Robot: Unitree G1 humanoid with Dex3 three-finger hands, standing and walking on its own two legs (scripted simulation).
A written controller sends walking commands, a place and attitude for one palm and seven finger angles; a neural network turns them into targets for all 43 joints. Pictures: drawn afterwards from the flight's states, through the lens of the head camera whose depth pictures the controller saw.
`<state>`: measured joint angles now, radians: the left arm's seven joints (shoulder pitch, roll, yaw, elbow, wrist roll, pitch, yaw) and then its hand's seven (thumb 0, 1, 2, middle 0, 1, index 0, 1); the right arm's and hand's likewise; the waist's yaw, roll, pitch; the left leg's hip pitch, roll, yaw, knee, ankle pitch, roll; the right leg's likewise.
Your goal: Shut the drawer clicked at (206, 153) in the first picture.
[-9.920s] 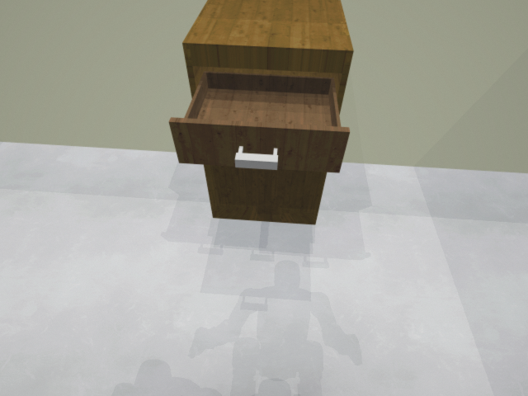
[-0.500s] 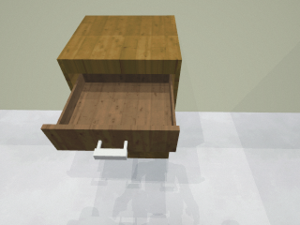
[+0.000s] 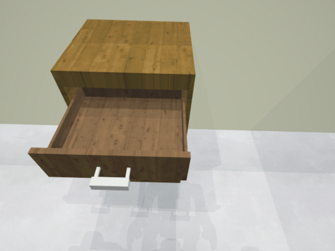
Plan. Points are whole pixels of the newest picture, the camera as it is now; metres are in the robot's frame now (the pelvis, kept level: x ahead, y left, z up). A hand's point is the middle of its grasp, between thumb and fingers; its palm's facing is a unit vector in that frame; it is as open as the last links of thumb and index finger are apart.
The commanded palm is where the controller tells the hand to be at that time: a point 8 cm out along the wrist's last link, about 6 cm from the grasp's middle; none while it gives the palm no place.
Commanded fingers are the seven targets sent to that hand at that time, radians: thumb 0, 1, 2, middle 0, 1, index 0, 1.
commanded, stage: look again from close up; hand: left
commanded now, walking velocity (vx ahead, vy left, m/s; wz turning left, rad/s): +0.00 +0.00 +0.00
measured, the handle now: (111, 176) +0.33 +0.19 -0.08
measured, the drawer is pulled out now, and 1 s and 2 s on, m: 0.29 0.29 0.29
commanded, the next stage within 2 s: raise the hand and make a fist in 0.12 s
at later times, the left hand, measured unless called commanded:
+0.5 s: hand (112, 217) +0.19 +0.14 +0.01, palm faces +0.07 -1.00 +0.01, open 6.7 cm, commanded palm +0.10 +0.20 -0.05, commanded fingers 0.00 0.90 0.90 -0.50 -0.62 -0.50 -0.62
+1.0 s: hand (118, 241) +0.16 +0.12 -0.04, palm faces -0.10 -0.99 +0.03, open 4.1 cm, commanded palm +0.12 +0.21 -0.02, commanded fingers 0.00 0.90 0.90 -1.00 -1.17 -1.00 -1.17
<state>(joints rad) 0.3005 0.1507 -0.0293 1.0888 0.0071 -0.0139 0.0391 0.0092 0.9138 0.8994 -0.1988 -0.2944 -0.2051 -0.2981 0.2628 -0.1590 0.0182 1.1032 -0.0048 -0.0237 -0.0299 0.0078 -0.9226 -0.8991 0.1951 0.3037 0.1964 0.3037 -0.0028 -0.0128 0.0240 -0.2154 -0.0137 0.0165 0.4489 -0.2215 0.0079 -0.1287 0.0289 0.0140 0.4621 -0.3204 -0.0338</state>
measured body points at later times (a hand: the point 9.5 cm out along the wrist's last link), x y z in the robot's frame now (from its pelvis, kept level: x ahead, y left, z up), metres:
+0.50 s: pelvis -0.02 -0.01 -0.04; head -0.01 -0.03 +0.41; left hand +0.18 +0.19 +0.01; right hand +0.16 -0.27 -0.11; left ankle +0.01 +0.12 -0.74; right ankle -0.04 -0.10 -0.74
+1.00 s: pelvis -0.06 -0.01 -0.08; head -0.03 -0.03 +0.37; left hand +0.16 +0.18 -0.03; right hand +0.10 -0.22 -0.17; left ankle +0.01 +0.12 -0.74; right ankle -0.05 -0.10 -0.74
